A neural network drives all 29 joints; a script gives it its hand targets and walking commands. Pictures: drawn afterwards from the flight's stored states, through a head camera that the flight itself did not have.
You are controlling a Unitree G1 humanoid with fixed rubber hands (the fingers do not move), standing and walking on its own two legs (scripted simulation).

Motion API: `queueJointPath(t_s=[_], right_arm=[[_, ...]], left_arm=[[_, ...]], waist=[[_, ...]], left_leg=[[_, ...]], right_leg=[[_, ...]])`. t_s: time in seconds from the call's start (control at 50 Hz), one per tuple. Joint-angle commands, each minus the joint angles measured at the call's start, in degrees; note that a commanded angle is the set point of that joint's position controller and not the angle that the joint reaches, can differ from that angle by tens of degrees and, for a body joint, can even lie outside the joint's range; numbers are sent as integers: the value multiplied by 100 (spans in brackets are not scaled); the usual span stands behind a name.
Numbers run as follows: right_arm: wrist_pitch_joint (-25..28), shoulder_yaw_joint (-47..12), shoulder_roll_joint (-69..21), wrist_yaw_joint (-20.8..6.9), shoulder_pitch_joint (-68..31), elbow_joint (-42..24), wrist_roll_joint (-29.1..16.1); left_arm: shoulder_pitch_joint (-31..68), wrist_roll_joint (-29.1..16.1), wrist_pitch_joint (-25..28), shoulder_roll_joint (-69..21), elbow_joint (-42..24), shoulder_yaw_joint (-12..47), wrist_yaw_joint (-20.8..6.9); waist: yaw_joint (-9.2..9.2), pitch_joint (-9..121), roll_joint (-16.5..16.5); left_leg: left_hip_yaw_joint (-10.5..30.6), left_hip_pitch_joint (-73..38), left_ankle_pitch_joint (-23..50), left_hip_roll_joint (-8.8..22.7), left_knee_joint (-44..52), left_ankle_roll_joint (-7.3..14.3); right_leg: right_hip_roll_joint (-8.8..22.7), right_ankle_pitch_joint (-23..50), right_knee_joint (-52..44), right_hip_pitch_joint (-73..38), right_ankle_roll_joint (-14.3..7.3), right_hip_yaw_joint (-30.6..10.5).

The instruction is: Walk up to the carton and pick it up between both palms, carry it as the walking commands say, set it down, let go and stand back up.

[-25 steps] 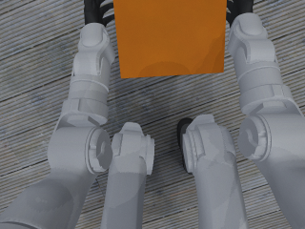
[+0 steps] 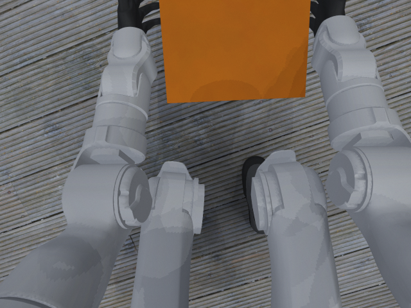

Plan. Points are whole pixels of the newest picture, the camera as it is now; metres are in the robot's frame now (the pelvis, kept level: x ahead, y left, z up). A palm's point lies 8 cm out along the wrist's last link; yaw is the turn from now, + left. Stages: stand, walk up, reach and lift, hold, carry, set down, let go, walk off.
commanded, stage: set down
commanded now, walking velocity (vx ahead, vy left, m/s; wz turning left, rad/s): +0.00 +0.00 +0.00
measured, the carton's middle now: (226, 39) +0.52 -0.06 -0.24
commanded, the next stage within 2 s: none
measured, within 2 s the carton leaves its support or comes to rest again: rests again in 0.12 s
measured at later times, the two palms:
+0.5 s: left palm (132, 31) +0.53 +0.09 -0.17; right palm (322, 20) +0.51 -0.20 -0.17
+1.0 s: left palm (131, 30) +0.53 +0.10 -0.18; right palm (320, 19) +0.52 -0.20 -0.18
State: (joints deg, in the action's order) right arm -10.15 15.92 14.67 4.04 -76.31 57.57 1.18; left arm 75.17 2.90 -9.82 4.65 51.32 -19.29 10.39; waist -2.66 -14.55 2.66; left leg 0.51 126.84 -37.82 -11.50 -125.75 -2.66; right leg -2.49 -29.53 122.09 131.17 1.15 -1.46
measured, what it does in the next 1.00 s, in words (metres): stands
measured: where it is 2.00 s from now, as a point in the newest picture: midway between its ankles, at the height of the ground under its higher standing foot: (218, 217)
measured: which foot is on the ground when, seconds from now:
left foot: down 0.00-1.00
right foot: down 0.00-1.00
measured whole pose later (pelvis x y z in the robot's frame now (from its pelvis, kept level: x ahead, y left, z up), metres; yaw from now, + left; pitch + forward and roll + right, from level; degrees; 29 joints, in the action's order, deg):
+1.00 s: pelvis +0.00 +0.00 -0.01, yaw +1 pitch +37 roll +1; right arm -7.7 16.9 15.7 0.4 -79.5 62.3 2.2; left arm 77.8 2.2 -7.6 8.1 56.6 -18.3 7.2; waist -3.3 -17.8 2.8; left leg -0.9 127.4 -38.0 -9.1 -128.7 -1.4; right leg -0.8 -30.8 125.5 131.1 0.3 -0.7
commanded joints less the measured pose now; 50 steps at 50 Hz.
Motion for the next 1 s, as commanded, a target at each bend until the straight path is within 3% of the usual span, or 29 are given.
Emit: queueJointPath(t_s=[0.0,0.22,0.5,0.78,0.98], right_arm=[[250,-1761,-4651,-1464,-3334,-832,-465],[329,-1813,-4562,-1436,-3252,-735,-556],[312,-1485,-4350,-1517,-3089,-300,-325],[315,-1283,-4305,-1578,-2776,-160,-169],[504,-915,-3142,-1287,-2536,-41,-122]], left_arm=[[3290,-428,121,-4913,-365,2230,-1507],[3216,-440,187,-4831,-299,2253,-1543],[3168,-299,166,-4590,42,1983,-1636],[3049,-335,221,-4422,173,1934,-1677],[2754,-272,350,-3259,248,1623,-1410]], waist=[[-362,6114,160],[-334,5909,209],[-362,5243,211],[-441,5081,225],[-459,5201,206]], left_leg=[[-235,-1685,1741,116,1164,142],[-202,-1640,1851,140,1053,155],[-148,-1412,1536,181,1052,184],[-104,-1400,1742,196,940,164],[-139,-1590,1741,246,945,104]], right_leg=[[-291,2145,-500,-3746,-153,310],[-279,2287,-387,-3713,-170,248],[-248,1812,-360,-3237,-226,223],[-243,1965,-272,-3168,-240,181],[-144,1949,-288,-3351,-188,209]])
